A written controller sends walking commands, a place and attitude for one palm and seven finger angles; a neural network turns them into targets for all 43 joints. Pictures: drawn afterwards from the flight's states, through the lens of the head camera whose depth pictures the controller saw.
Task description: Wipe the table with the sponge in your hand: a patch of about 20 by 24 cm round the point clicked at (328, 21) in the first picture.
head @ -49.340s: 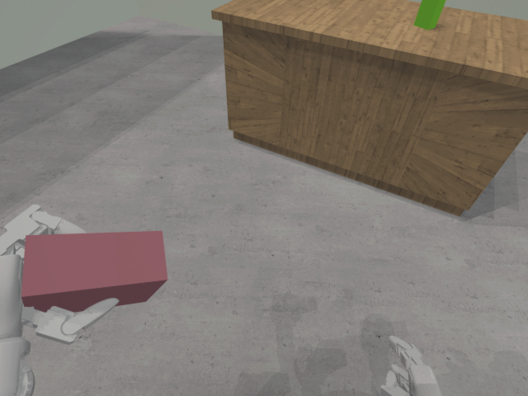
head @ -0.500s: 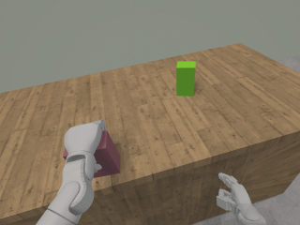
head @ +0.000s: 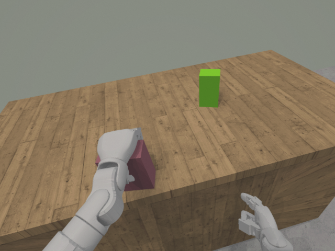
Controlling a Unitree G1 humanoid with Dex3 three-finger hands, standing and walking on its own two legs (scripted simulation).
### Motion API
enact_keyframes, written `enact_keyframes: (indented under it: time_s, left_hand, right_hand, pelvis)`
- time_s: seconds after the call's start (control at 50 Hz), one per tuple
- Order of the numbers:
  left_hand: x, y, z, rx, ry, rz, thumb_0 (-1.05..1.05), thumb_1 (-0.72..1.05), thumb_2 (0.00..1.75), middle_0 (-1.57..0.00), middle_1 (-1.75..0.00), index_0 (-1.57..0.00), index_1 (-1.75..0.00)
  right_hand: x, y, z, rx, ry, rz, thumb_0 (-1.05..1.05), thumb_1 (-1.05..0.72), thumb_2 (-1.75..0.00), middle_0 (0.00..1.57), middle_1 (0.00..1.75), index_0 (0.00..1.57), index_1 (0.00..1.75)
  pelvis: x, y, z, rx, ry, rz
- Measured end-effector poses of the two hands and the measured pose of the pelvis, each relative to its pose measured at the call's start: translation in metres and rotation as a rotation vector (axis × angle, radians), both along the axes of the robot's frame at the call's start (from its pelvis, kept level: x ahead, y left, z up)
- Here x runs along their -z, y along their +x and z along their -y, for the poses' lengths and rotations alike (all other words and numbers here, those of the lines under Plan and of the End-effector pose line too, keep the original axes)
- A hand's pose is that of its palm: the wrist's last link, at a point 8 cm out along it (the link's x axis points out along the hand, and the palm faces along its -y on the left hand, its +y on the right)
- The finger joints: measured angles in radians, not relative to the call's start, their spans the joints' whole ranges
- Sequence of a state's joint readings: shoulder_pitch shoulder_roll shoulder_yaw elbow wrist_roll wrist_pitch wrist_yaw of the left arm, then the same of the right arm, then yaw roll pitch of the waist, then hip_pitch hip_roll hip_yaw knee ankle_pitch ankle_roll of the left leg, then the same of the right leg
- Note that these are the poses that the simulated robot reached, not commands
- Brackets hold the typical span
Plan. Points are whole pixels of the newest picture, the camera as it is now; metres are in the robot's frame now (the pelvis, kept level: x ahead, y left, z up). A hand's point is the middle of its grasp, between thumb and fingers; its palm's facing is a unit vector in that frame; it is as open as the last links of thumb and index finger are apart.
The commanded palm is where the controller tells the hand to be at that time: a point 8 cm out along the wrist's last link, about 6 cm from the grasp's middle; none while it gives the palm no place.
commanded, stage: slide across to the third lane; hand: left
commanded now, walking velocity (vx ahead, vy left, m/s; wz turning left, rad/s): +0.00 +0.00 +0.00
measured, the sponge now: (131, 172) +0.30 +0.16 +0.05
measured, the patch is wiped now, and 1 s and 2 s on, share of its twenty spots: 0.60 0.80 1.00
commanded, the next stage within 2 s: wipe forward along the third lane in 0.04 s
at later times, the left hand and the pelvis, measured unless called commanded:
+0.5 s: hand (139, 145) +0.34 +0.14 +0.11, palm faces +0.08 -0.10 -0.99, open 10.1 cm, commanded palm +0.32 +0.14 +0.14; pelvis -0.01 -0.01 +0.00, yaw -1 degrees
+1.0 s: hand (140, 133) +0.39 +0.15 +0.10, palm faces -0.01 -0.03 -1.00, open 10.1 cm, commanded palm +0.37 +0.16 +0.14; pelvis +0.01 -0.02 +0.00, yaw -1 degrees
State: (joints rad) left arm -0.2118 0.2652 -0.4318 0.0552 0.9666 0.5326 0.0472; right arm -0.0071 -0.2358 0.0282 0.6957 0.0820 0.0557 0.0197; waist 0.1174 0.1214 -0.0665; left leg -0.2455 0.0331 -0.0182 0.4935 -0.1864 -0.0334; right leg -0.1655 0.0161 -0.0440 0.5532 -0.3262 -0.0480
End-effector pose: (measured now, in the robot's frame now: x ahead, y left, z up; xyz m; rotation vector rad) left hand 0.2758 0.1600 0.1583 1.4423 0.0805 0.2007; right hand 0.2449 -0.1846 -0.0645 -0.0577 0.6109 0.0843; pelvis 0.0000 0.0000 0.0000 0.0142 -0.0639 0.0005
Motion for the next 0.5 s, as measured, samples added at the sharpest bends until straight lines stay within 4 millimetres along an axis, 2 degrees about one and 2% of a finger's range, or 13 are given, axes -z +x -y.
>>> enact_keyframes:
  time_s: [0.24, 0.38, 0.5]
  left_hand:
    - [0.0, 0.011, 0.026, 0.061, -0.012, 0.023, -0.02, -0.52, 1.05, -0.73, -1.34, -0.76, -1.32]
    - [0.001, 0.023, 0.024, 0.035, -0.023, 0.009, -0.02, -0.53, 1.05, -0.73, -1.33, -0.77, -1.31]
    - [0.0, 0.043, 0.022, -0.011, 0.017, -0.012, -0.02, -0.53, 1.05, -0.74, -1.33, -0.77, -1.3]
  right_hand:
    - [0.007, -0.013, 0.007, 0.02, 0.009, -0.036, 0.01, -0.9, -0.9, 0.2, 0.3, 0.2, 0.3]
    - [0.01, -0.023, 0.018, 0.06, -0.021, -0.073, 0.01, -0.9, -0.9, 0.2, 0.3, 0.2, 0.3]
    - [0.016, -0.035, 0.031, 0.104, -0.044, -0.106, 0.01, -0.9, -0.9, 0.2, 0.3, 0.2, 0.3]
  pelvis:
    - [0.001, -0.002, 0.0, 0.003, 0.002, -0.005]
    - [0.001, -0.004, 0.003, 0.011, 0.002, -0.01]
    - [0.002, -0.006, 0.006, 0.012, 0.004, -0.028]
